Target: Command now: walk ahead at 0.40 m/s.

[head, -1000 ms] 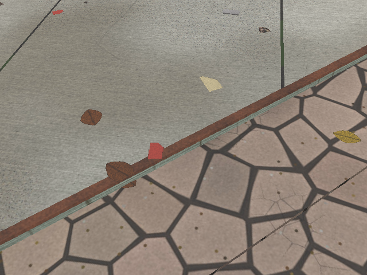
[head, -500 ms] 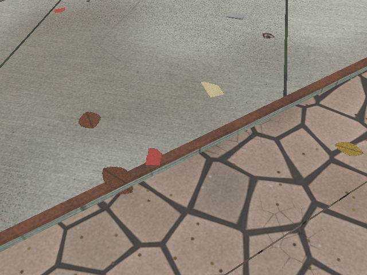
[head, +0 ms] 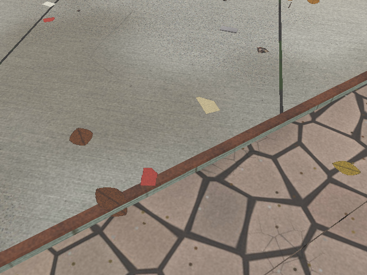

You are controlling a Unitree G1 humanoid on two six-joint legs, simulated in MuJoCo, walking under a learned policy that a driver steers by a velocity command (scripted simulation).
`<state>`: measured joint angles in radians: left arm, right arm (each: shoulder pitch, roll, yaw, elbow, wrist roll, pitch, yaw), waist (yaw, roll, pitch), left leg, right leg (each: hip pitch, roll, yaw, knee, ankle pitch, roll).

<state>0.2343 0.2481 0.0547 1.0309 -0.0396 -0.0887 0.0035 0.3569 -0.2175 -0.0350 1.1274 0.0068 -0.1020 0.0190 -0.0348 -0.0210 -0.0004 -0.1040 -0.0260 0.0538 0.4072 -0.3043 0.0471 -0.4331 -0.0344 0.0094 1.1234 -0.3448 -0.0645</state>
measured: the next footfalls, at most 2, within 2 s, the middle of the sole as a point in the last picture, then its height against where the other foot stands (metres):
right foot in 0.28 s outside the picture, level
left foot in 0.82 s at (158, 251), level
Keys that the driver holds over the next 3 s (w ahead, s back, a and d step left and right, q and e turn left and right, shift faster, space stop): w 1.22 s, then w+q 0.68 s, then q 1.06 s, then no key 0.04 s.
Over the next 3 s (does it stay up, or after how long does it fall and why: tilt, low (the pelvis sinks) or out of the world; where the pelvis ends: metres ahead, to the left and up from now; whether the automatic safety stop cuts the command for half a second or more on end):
stays up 1.19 0.03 0.07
